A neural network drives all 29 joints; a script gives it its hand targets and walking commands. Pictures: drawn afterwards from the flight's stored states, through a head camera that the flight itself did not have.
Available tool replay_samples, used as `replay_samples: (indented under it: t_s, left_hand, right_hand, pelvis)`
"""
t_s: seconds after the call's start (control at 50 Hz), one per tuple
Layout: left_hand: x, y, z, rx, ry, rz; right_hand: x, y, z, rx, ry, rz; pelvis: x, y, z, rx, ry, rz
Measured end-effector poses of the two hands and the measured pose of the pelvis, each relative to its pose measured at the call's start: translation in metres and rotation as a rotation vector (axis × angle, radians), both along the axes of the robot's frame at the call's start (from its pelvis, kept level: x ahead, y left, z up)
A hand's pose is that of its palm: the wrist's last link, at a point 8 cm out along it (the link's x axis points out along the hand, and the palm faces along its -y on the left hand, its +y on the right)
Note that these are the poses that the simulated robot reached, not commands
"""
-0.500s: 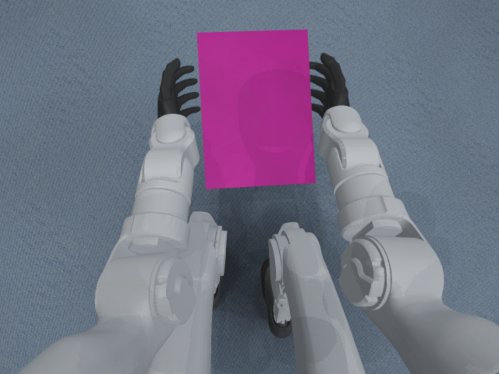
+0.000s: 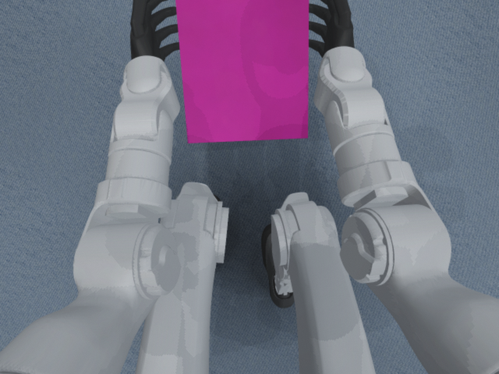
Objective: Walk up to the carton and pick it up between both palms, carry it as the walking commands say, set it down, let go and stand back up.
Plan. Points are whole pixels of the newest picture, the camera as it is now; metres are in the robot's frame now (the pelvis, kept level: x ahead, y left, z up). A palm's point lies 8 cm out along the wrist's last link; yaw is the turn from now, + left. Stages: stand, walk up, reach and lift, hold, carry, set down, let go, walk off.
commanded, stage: set down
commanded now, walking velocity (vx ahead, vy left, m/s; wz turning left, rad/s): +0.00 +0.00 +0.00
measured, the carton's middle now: (241, 67) +0.52 +0.04 -0.22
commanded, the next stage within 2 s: none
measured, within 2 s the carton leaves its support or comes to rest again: neither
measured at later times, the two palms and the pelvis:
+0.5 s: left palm (146, 46) +0.53 +0.18 -0.18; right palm (308, 57) +0.54 -0.06 -0.20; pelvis -0.01 +0.01 -0.06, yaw +0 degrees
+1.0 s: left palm (150, 42) +0.54 +0.18 -0.18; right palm (313, 55) +0.54 -0.07 -0.20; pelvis +0.00 +0.01 -0.06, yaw -1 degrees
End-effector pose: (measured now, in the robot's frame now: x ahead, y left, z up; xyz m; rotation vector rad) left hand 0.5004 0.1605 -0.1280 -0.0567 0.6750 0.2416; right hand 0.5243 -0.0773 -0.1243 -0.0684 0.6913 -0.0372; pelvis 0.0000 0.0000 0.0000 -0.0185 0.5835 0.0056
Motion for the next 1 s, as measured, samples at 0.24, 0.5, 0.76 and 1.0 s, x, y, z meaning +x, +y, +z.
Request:
replay_samples:
  t_s: [0.24,0.5,0.76,1.0]
  left_hand:
    - [0.023,0.014,-0.035,0.047,0.002,-0.020]
    - [0.030,0.020,-0.053,0.033,0.034,-0.040]
    - [0.036,0.017,-0.055,0.027,0.029,-0.059]
    - [0.036,0.015,-0.055,0.034,0.032,-0.055]
  right_hand:
    - [0.012,0.014,-0.055,0.013,0.001,0.007]
    - [0.011,0.018,-0.075,0.009,0.033,0.031]
    - [0.015,0.013,-0.075,0.020,0.033,0.034]
    - [0.016,0.010,-0.077,0.037,0.036,0.042]
  pelvis:
    - [-0.012,0.003,-0.033,0.015,-0.125,-0.008]
    - [-0.015,0.005,-0.057,0.000,-0.135,0.006]
    - [-0.015,0.007,-0.063,-0.001,-0.118,-0.005]
    - [-0.001,0.009,-0.065,0.010,0.015,-0.021]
